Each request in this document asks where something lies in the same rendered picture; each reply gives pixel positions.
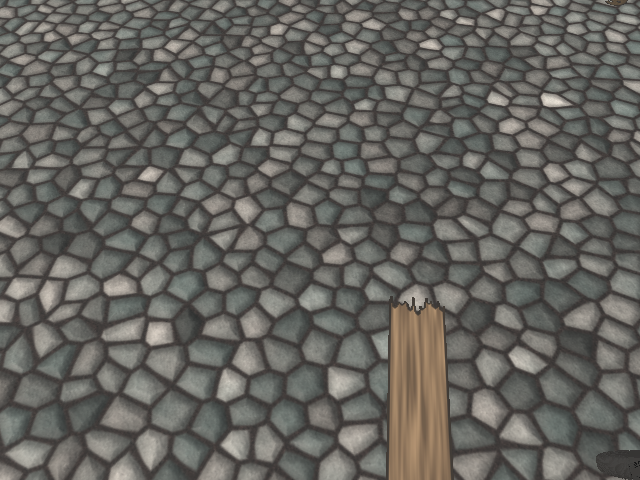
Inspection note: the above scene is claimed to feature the robot right hand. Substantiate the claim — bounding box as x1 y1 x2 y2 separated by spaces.
596 450 640 480

